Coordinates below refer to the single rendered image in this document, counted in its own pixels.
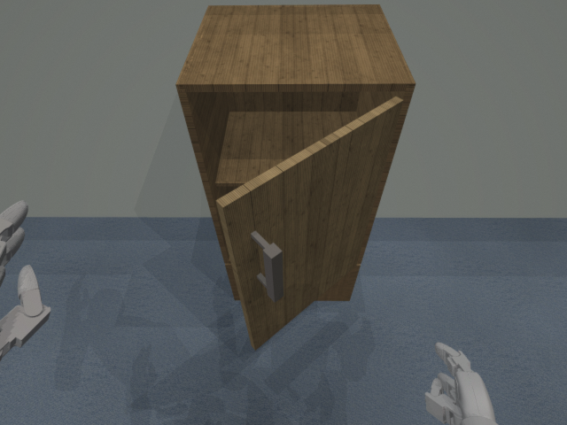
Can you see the robot left hand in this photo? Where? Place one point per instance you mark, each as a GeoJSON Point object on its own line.
{"type": "Point", "coordinates": [25, 319]}

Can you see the robot right hand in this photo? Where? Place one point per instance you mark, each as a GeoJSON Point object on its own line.
{"type": "Point", "coordinates": [466, 394]}

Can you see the handle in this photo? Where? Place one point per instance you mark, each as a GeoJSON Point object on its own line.
{"type": "Point", "coordinates": [273, 263]}

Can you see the cupboard door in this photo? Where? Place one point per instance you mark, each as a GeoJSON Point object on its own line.
{"type": "Point", "coordinates": [315, 206]}

